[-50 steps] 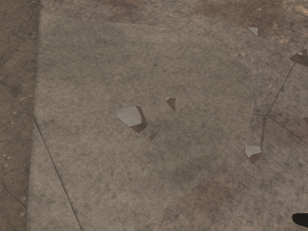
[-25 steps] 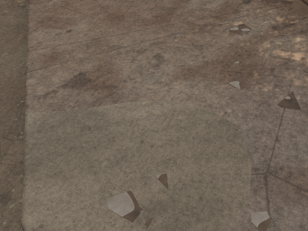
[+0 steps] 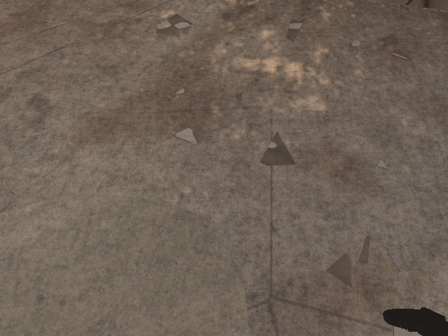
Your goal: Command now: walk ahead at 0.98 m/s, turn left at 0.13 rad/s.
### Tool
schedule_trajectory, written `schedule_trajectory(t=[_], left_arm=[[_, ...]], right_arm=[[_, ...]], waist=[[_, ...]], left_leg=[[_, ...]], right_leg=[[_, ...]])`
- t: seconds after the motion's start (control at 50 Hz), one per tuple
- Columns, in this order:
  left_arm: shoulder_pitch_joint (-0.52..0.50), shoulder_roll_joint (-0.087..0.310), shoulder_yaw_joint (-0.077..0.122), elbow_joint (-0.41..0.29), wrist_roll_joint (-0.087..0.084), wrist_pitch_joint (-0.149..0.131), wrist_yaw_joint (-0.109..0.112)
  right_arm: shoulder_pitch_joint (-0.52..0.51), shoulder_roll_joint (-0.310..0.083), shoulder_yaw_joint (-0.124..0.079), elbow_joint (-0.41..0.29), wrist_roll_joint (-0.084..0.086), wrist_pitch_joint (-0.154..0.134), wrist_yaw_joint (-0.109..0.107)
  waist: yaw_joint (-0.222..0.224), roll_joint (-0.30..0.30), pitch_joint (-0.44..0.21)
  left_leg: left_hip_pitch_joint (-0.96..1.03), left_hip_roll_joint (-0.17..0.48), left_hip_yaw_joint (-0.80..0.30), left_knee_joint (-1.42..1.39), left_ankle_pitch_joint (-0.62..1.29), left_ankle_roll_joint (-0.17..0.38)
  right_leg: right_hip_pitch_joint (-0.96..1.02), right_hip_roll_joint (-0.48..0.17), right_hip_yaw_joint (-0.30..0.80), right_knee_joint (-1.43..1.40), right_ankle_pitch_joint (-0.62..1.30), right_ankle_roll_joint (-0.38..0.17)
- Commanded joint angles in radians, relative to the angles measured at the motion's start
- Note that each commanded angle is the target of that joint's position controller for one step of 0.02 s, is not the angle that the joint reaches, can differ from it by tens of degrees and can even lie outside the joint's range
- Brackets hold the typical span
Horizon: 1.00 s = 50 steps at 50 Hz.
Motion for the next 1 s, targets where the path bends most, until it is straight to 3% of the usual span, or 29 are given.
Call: schedule_trajectory(t=[0.02, 0.04, 0.06, 0.08, 0.1, 0.14, 0.18, 0.22, 0.28, 0.3, 0.34, 0.36, 0.38, 0.4, 0.42, 0.44, 0.46, 0.48, 0.52, 0.56, 0.6, 0.68, 0.74, 0.76, 0.78, 0.8, 0.82, 0.86, 1.0], left_arm=[[0.016, 0.021, -0.027, -0.129, 0.003, -0.046, -0.014], [-0.108, 0.06, -0.027, -0.141, 0.018, -0.049, -0.019], [-0.202, 0.062, -0.033, -0.171, 0.031, -0.052, -0.022], [-0.289, 0.055, -0.038, -0.21, 0.046, -0.045, -0.024], [-0.288, 0.028, -0.052, -0.234, 0.058, -0.032, -0.028], [-0.319, 0.01, -0.072, -0.267, 0.065, -0.014, -0.027], [-0.433, 0.008, -0.092, -0.322, 0.05, -0.016, -0.036], [-0.523, -0.042, -0.119, -0.349, 0.029, -0.029, -0.051], [-0.552, -0.045, -0.115, -0.344, 0.021, -0.031, -0.043], [-0.603, 0.009, -0.081, -0.382, -0.019, -0.061, -0.022], [-0.527, 0.04, -0.054, -0.373, -0.019, -0.075, -0.005], [-0.381, 0.059, -0.039, -0.334, -0.012, -0.077, 0.0], [-0.158, 0.105, -0.025, -0.276, 0.005, -0.073, 0.009], [-0.079, 0.128, -0.031, -0.242, 0.029, -0.061, -0.003], [-0.037, 0.073, -0.034, -0.224, 0.008, -0.052, -0.021], [-0.145, 0.06, -0.025, -0.231, -0.018, -0.043, -0.026], [-0.258, 0.009, -0.037, -0.243, -0.03, -0.038, -0.024], [-0.302, -0.023, -0.051, -0.237, -0.03, -0.038, -0.023], [-0.335, -0.024, -0.055, -0.207, -0.01, -0.039, -0.026], [-0.367, -0.015, -0.05, -0.179, 0.001, -0.036, -0.028], [-0.362, 0.026, -0.037, -0.152, -0.003, -0.025, -0.019], [-0.339, 0.054, -0.032, -0.109, -0.016, -0.01, -0.012], [-0.306, 0.025, -0.048, -0.08, -0.03, -0.006, -0.014], [-0.238, 0.009, -0.055, -0.068, -0.014, -0.009, -0.014], [-0.121, 0.007, -0.054, -0.044, -0.012, -0.009, -0.014], [-0.134, -0.001, -0.06, -0.037, -0.015, 0.002, -0.006], [-0.197, 0.02, -0.056, -0.044, -0.015, 0.016, 0.001], [-0.22, 0.028, -0.052, -0.041, -0.012, 0.036, 0.012], [-0.226, 0.027, -0.048, -0.01, -0.021, 0.046, 0.022]], right_arm=[[0.347, -0.224, -0.099, 0.086, -0.003, 0.012, 0.005], [0.28, -0.151, -0.089, 0.072, 0.006, 0.005, 0.013], [0.301, -0.103, -0.079, 0.104, 0.003, 0.0, 0.018], [0.332, -0.076, -0.068, 0.14, 0.002, -0.007, 0.015], [0.343, -0.081, -0.063, 0.168, 0.001, -0.013, 0.009], [0.379, -0.11, -0.068, 0.195, 0.012, -0.028, 0.004], [0.383, -0.131, -0.072, 0.189, 0.012, -0.036, -0.002], [0.385, -0.138, -0.079, 0.199, 0.017, -0.036, 0.002], [0.501, -0.136, -0.08, 0.254, 0.047, -0.039, 0.02], [0.537, -0.095, -0.068, 0.242, 0.091, -0.038, -0.003], [0.506, -0.147, -0.073, 0.258, 0.069, -0.019, -0.025], [0.449, -0.158, -0.075, 0.239, 0.053, -0.008, -0.028], [0.375, -0.126, -0.065, 0.188, 0.028, -0.007, -0.029], [0.599, 0.033, -0.021, 0.223, 0.019, -0.007, -0.022], [0.7, -0.03, -0.024, 0.256, 0.031, -0.006, -0.009], [0.61, -0.071, -0.037, 0.235, 0.064, 0.0, -0.01], [0.465, -0.109, -0.047, 0.199, 0.05, 0.006, -0.024], [0.374, -0.119, -0.06, 0.178, 0.043, 0.011, -0.033], [0.362, -0.059, -0.057, 0.154, 0.031, 0.027, -0.034], [0.354, 0.012, -0.04, 0.145, 0.028, 0.033, -0.036], [0.3, 0.025, -0.03, 0.132, 0.021, 0.034, -0.036], [0.201, -0.045, -0.041, 0.116, 0.019, 0.056, -0.032], [0.129, -0.082, -0.05, 0.086, -0.002, 0.058, -0.035], [0.112, -0.136, -0.058, 0.068, -0.006, 0.057, -0.042], [0.08, -0.175, -0.068, 0.063, 0.004, 0.065, -0.046], [0.05, -0.111, -0.055, 0.064, 0.013, 0.069, -0.04], [0.03, -0.076, -0.047, 0.063, 0.017, 0.07, -0.032], [0.028, -0.077, -0.044, 0.071, 0.013, 0.063, -0.025], [0.042, -0.077, -0.049, 0.126, 0.023, 0.045, -0.027]], waist=[[-0.093, 0.308, -0.215], [-0.097, 0.118, -0.138], [-0.089, -0.009, -0.073], [-0.079, -0.047, -0.023], [-0.036, 0.012, 0.004], [-0.013, 0.058, 0.042], [-0.021, 0.039, 0.104], [-0.049, 0.045, 0.114], [-0.115, 0.055, 0.032], [-0.135, 0.022, -0.01], [-0.049, 0.116, -0.083], [0.041, 0.153, -0.149], [0.136, 0.118, -0.276], [0.045, -0.198, -0.481], [0.051, -0.169, -0.593], [0.028, -0.142, -0.474], [0.019, -0.01, -0.31], [0.0, 0.042, -0.202], [-0.064, -0.006, -0.138], [-0.099, -0.034, -0.136], [-0.088, -0.06, -0.173], [-0.077, -0.054, -0.158], [-0.082, -0.023, -0.091], [-0.046, 0.057, -0.104], [0.016, 0.173, -0.14], [0.004, 0.177, -0.148], [-0.021, 0.139, -0.094], [-0.029, 0.105, -0.053], [-0.028, 0.054, -0.107]], left_leg=[[0.845, 0.355, -1.083, -0.395, -0.609, 0.274], [0.718, 0.337, -0.941, -0.379, -0.537, 0.281], [0.586, 0.294, -0.831, -0.384, -0.445, 0.256], [0.475, 0.235, -0.72, -0.39, -0.359, 0.221], [0.411, 0.204, -0.668, -0.394, -0.309, 0.217], [0.343, 0.175, -0.612, -0.424, -0.23, 0.234], [0.25, 0.169, -0.55, -0.49, -0.047, 0.23], [0.151, 0.107, -0.39, -0.49, 0.299, 0.153], [0.305, 0.104, -0.33, -0.431, 0.573, 0.066], [0.379, 0.114, -0.366, -0.344, 0.513, 0.05], [0.461, 0.114, -0.356, -0.201, 0.649, 0.005], [0.416, 0.093, -0.336, -0.033, 0.657, -0.035], [0.275, 0.056, -0.322, 0.243, 0.452, -0.076], [0.053, -0.092, -0.294, 0.688, -0.528, -0.138], [0.015, -0.053, -0.384, 0.802, -0.561, -0.137], [-0.07, 0.004, -0.344, 0.814, -0.506, -0.144], [-0.081, 0.052, -0.264, 0.737, -0.434, -0.152], [-0.08, 0.065, -0.242, 0.688, -0.4, -0.159], [0.046, 0.106, -0.217, 0.547, -0.352, -0.157], [0.165, 0.119, -0.18, 0.332, -0.308, -0.159], [0.272, 0.106, -0.155, 0.162, -0.174, -0.154], [0.377, 0.096, -0.162, 0.011, 0.011, -0.129], [0.459, 0.116, -0.186, -0.185, 0.123, -0.07], [0.519, 0.202, -0.261, -0.195, 0.324, -0.034], [0.545, 0.257, -0.295, -0.167, 0.319, 0.03], [0.467, 0.228, -0.276, -0.178, 0.118, 0.034], [0.411, 0.175, -0.254, -0.186, -0.004, 0.003], [0.383, 0.143, -0.233, -0.174, 0.027, -0.028], [0.418, 0.127, -0.211, -0.111, 0.292, -0.023]], right_leg=[[-0.838, 0.001, -0.024, 0.809, 0.042, 0.03], [-0.833, -0.065, -0.022, 0.772, 0.114, 0.031], [-0.801, -0.096, -0.029, 0.686, 0.129, 0.034], [-0.767, -0.126, -0.033, 0.595, 0.123, 0.05], [-0.755, -0.139, -0.041, 0.541, 0.099, 0.073], [-0.775, -0.175, -0.061, 0.421, 0.043, 0.111], [-0.765, -0.194, -0.125, 0.22, 0.114, 0.147], [-0.567, -0.155, -0.208, -0.037, 0.321, 0.148], [-0.446, -0.092, -0.236, -0.172, 0.579, 0.109], [-0.415, -0.06, -0.174, -0.251, 0.577, 0.106], [-0.302, -0.033, -0.185, -0.31, 0.619, 0.082], [-0.139, -0.079, -0.165, -0.308, 0.721, 0.062], [0.116, -0.235, -0.049, -0.227, 0.969, 0.009], [0.403, -0.579, 0.307, -0.135, 1.426, -0.203], [0.429, -0.588, 0.429, -0.161, 1.437, -0.243], [0.319, -0.562, 0.361, -0.217, 1.207, -0.255], [0.113, -0.477, 0.245, -0.278, 1.109, -0.204], [-0.041, -0.426, 0.177, -0.33, 1.055, -0.177], [-0.244, -0.364, 0.087, -0.401, 1.03, -0.146], [-0.373, -0.327, -0.004, -0.434, 1.045, -0.131], [-0.413, -0.302, -0.06, -0.438, 1.037, -0.122], [-0.453, -0.305, -0.052, -0.453, 0.697, -0.093], [-0.5, -0.25, -0.038, -0.402, 0.356, -0.009], [-0.526, -0.197, -0.063, -0.35, 0.215, 0.043], [-0.533, -0.135, -0.12, -0.332, 0.033, 0.079], [-0.458, -0.129, -0.15, -0.337, 0.044, 0.099], [-0.452, -0.123, -0.157, -0.336, 0.083, 0.109], [-0.449, -0.128, -0.15, -0.329, 0.139, 0.111], [-0.34, -0.148, -0.139, -0.286, 0.343, 0.11]])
